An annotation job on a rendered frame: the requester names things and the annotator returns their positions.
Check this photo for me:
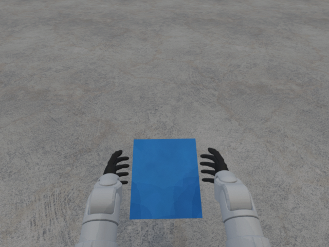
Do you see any robot right hand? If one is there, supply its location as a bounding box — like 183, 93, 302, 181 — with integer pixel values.
200, 148, 229, 183

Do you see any robot right forearm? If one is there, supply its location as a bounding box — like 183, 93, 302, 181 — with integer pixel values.
214, 170, 271, 247

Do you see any robot left forearm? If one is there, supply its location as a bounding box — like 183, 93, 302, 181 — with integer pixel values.
75, 173, 122, 247

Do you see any carton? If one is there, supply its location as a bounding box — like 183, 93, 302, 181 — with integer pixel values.
130, 138, 203, 219

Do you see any robot left hand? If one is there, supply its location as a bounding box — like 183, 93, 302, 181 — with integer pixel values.
103, 150, 129, 184

